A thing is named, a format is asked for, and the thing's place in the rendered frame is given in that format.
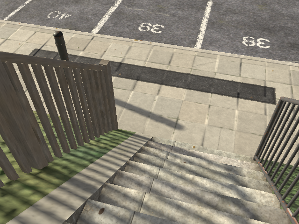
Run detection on stairs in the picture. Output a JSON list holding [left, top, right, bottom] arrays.
[[64, 136, 290, 224]]

